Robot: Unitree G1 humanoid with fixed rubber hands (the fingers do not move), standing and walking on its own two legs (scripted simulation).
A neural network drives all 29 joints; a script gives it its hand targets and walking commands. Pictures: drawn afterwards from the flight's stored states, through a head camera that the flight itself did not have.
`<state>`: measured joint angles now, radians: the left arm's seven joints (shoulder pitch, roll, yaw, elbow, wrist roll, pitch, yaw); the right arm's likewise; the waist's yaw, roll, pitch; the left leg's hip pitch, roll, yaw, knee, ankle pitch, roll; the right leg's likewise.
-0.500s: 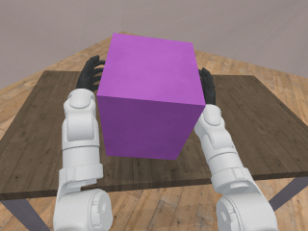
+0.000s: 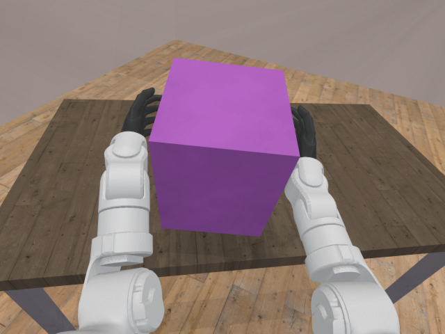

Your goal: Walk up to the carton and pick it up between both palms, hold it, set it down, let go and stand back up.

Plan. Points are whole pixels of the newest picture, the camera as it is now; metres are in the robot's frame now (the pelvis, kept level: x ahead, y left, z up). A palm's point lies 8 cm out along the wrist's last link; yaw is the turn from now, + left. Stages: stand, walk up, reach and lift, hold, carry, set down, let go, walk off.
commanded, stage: set down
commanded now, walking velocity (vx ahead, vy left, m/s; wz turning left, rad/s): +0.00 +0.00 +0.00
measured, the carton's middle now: (219, 152) +0.41 -0.02 +0.14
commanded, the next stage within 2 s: none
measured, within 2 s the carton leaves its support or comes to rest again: neither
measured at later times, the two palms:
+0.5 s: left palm (138, 140) +0.42 +0.13 +0.17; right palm (297, 160) +0.37 -0.16 +0.16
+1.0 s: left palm (143, 146) +0.44 +0.13 +0.14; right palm (293, 167) +0.38 -0.16 +0.14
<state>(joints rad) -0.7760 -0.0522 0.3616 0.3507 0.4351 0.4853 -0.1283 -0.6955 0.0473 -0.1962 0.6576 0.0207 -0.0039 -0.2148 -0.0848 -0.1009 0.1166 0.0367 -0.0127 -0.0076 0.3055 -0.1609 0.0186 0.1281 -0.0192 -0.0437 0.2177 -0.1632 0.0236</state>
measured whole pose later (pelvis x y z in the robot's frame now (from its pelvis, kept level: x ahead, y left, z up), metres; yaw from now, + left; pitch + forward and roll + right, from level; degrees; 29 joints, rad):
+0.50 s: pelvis +0.01 +0.00 +0.00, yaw -1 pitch -9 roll -1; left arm -0.79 -0.02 0.38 0.51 0.41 0.38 -0.14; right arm -0.68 0.09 -0.25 0.69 -0.04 -0.05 -0.23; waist -0.07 -0.10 0.11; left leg 0.02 -0.01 0.01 0.30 -0.17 0.02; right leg 0.11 -0.02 -0.03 0.20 -0.15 0.03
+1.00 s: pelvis +0.01 +0.01 +0.00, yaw -2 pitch -6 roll -1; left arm -0.82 0.00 0.41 0.67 0.39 0.29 -0.15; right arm -0.67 0.13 -0.32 0.72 -0.11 -0.07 -0.23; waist -0.07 -0.09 0.10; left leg -0.02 -0.01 0.03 0.30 -0.18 0.03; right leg 0.07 -0.02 -0.01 0.19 -0.15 0.04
